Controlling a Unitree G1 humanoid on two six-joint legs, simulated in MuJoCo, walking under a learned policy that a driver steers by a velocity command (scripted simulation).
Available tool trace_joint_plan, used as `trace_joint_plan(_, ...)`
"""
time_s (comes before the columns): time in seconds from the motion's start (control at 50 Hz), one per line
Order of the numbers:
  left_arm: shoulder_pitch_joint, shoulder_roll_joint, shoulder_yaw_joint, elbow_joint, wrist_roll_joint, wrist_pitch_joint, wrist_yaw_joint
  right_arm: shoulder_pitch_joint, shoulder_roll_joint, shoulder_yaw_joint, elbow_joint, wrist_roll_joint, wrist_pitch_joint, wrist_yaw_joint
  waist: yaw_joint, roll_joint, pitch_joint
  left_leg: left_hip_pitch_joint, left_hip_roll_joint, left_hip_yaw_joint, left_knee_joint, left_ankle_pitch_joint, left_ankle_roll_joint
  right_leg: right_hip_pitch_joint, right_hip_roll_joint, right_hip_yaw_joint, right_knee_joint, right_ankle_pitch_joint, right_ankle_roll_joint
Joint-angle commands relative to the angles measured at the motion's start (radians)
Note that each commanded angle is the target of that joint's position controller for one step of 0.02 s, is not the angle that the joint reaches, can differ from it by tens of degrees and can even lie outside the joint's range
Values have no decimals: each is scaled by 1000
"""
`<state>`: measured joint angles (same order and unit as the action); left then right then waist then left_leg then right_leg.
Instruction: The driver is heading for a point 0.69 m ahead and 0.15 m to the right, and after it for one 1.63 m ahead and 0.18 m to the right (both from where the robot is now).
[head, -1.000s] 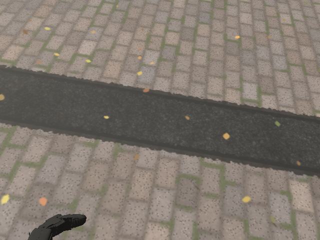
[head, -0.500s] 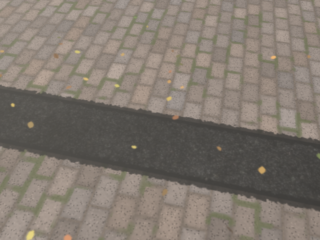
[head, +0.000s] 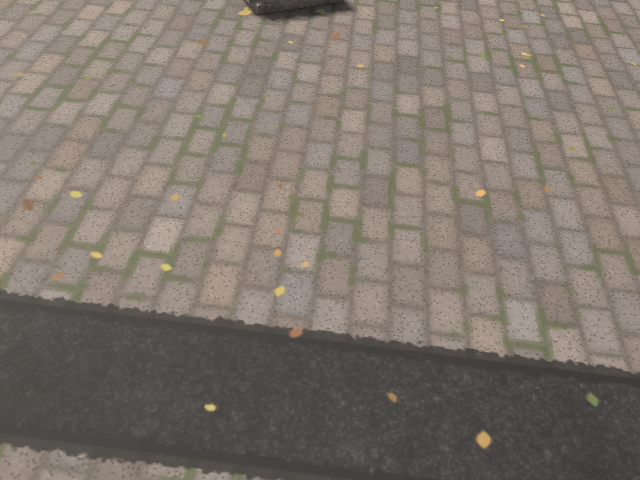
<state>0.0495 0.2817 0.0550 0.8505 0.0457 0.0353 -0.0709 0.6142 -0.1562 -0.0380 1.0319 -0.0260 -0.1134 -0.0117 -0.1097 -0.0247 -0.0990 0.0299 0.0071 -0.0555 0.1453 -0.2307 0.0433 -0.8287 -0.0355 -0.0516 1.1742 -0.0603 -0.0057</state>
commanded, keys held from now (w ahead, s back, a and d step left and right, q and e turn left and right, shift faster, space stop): w+shift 0.52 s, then shift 0.48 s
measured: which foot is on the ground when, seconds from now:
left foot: down 0.00-0.22, up 0.24-0.62, down 0.64-1.00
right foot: up 0.00-0.20, down 0.22-0.64, up 0.66-1.00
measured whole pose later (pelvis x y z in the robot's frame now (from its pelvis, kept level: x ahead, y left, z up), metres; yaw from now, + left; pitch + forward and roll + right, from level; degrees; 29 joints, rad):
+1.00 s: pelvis +0.78 -0.19 -0.01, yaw +0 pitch +1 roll +2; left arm 0.04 0.25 0.03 0.84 -0.01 -0.07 0.02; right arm 0.23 -0.25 -0.03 0.97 0.00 -0.08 0.01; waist -0.07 -0.04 0.07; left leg -0.14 -0.09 0.07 0.33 -0.20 0.07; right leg -0.56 -0.08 0.08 0.62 -0.01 0.02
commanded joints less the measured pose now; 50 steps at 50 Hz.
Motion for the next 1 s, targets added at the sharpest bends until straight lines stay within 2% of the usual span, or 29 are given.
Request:
trace_joint_plan(0.02, -195, 60, 10, -130, -4, -19, -9, 16, -152, -37, -18, -1, -25, -10, 34, 151, 217, 91, 283, -181, -158, -99, 153, -231, -57, 29, -42, -15, -16)
trace_joint_plan(0.1, -232, 54, 5, -183, -10, -12, -6, -29, -175, -49, 0, 4, -14, -9, 44, 162, 273, 55, 277, -75, -239, -26, 133, -43, -45, -50, -282, -70, -60)
trace_joint_plan(0.14, -179, 51, 5, -191, -5, -16, 2, -70, -193, -52, 8, 11, -7, 4, 76, 192, 272, 12, 261, 15, -192, 185, 107, 167, -18, -109, -412, -124, -108)
trace_joint_plan(0.18, 38, 72, 29, -134, -7, -18, 29, -63, -248, -68, 31, 7, 2, 13, 165, 227, 150, 6, 264, 65, 128, 799, 86, 491, 79, -165, -428, -242, -141)
trace_joint_plan(0.2, 259, 102, 52, -76, -16, -27, 46, -66, -271, -79, 38, -4, 6, 16, 267, 198, 46, -55, 245, 80, 411, 956, 70, 728, 133, -180, -465, -272, -148)
trace_joint_plan(0.22, 472, 150, 71, 3, -9, -45, 58, -100, -257, -78, 28, -15, 8, 13, 351, 97, -33, -299, 182, 68, 800, 747, 60, 1015, 57, -37, -478, -374, -155)
trace_joint_plan(0.24, 516, 257, 74, 17, 17, -85, 61, -113, -25, -20, -56, -9, -8, 25, 266, -265, -107, -616, 10, -12, 1173, -223, 63, 1170, -250, 429, -684, -824, -165)
trace_joint_plan(0.26, 476, 262, 74, 19, -4, -101, 51, -117, -22, -16, -113, 32, -37, 22, 216, -406, -151, -714, -100, -176, 1336, -249, 98, 1076, -331, 952, -1047, -899, -151)
trace_joint_plan(0.28, 350, 195, 64, 14, 6, -110, 46, -183, -103, -32, -130, 33, -39, 23, 141, -228, 33, -799, -15, -121, 1397, -91, 114, 947, -333, 884, -1060, -849, -162)
trace_joint_plan(0.3, 275, 97, 44, -2, 6, -120, 44, -253, -141, -38, -134, 27, -34, 29, 130, -18, 112, -794, 51, -72, 1384, 56, 106, 804, -311, 692, -993, -707, -180)
trace_joint_plan(0.32, 261, 68, 34, 6, 0, -130, 42, -301, -141, -35, -141, 13, -30, 39, 123, 42, 130, -747, 83, -67, 1340, 96, 104, 700, -261, 541, -980, -566, -172)
trace_joint_plan(0.36, 281, 17, 9, 41, -17, -150, 51, -291, -89, -22, -157, -19, 7, 61, 73, -2, 156, -709, 122, -54, 1270, 93, 88, 606, -193, 372, -1010, -429, -161)
trace_joint_plan(0.4, 337, 11, 3, 78, -37, -166, 61, -377, -83, -13, -204, -10, 32, 68, 69, 3, 229, -824, 137, -1, 1223, 71, 69, 632, -145, 257, -1046, -244, -153)
trace_joint_plan(0.44, 406, 13, -4, 98, -41, -175, 58, -518, -95, 0, -270, -3, 34, 69, 97, 20, 275, -852, 123, 95, 1071, 103, 53, 645, -88, 127, -1091, 89, -133)
trace_joint_plan(0.5, 461, 4, -12, 110, -48, -179, 68, -666, -69, 31, -327, -1, 26, 85, 126, 45, 273, -674, 58, 219, 681, 278, 50, 652, -20, -2, -1145, 471, -99)
trace_joint_plan(0.54, 514, 43, -10, 129, -56, -180, 84, -709, -64, 39, -335, 8, 23, 86, 135, 34, 251, -533, -18, 265, 509, 386, 63, 746, -63, -9, -1157, 845, -82)
trace_joint_plan(0.58, 493, 108, 1, 124, -51, -173, 107, -586, -113, 27, -290, -3, 26, 62, 68, -47, 164, -405, -98, 260, 436, 406, 74, 875, -98, -18, -990, 1178, -46)
trace_joint_plan(0.62, 435, 137, 11, 114, -39, -152, 119, -289, -205, -8, -187, -11, 27, 26, -63, -88, 9, -115, -115, 186, 380, 437, 94, 890, -106, -10, -612, 1161, -17)
trace_joint_plan(0.64, 374, 134, 14, 105, -47, -142, 121, -135, -231, -23, -137, -25, 25, 11, -146, -91, -19, 20, -52, 145, 256, 552, 120, 834, -68, -37, -342, 1022, -10)
trace_joint_plan(0.66, 324, 60, -3, 87, -29, -118, 111, -95, -290, -41, -155, 33, 23, 12, -159, 68, -129, 295, 176, -92, 398, 847, 166, 568, 57, 15, 147, 44, 40)
trace_joint_plan(0.68, 555, -78, -36, 99, -52, -129, 92, -120, -275, -21, -160, -22, -8, 30, -16, 231, -371, 591, 406, -478, 514, 1269, 372, 290, 188, 287, 472, -601, 52)
trace_joint_plan(0.7, 531, -2, -20, 99, -88, -142, 82, -193, -261, -37, -164, -22, -9, 40, -24, 111, -397, 482, 398, -493, 380, 1127, 416, 272, 149, 348, 465, -541, 29)
trace_joint_plan(0.72, 437, 40, -10, 57, -102, -145, 80, -316, -226, -35, -192, 4, -13, 42, 26, 51, -199, 297, 351, -382, 298, 878, 381, 235, 83, 285, 374, -495, 14)
trace_joint_plan(0.74, 359, 47, -6, 43, -94, -144, 85, -433, -181, -22, -206, 20, -16, 43, 83, -72, -39, 61, 308, -294, 205, 736, 331, 240, 31, 210, 290, -432, 4)
trace_joint_plan(0.76, 316, 62, 7, 45, -79, -130, 91, -476, -136, -4, -211, 22, -23, 46, 106, -89, 55, -127, 278, -223, 147, 763, 305, 289, 10, 173, 241, -397, 3)
trace_joint_plan(0.8, 355, 2, -1, 45, -63, -101, 89, -476, -131, 4, -185, 14, -22, 55, 158, -26, 90, -324, 232, -120, 88, 786, 282, 407, -41, 155, 116, -361, 17)
trace_joint_plan(0.84, 315, -26, -11, 21, -65, -97, 97, -480, -160, 2, -159, 3, -20, 46, 175, 32, 109, -413, 166, -10, 77, 878, 250, 440, -54, 119, -99, -281, 35)
trace_joint_plan(0.92, 154, 6, -16, -6, -51, -105, 94, -414, -239, -20, -130, 21, 11, 15, 107, 82, 1, -265, 107, 78, 121, 804, 192, 475, -14, 66, -463, 67, 47)
trace_joint_plan(1.0, 51, 60, -3, -27, -45, -107, 84, -412, -228, -18, -102, 32, 35, 12, 94, 106, 18, -196, 147, 34, 199, 581, 149, 484, -5, 81, -612, 112, 8)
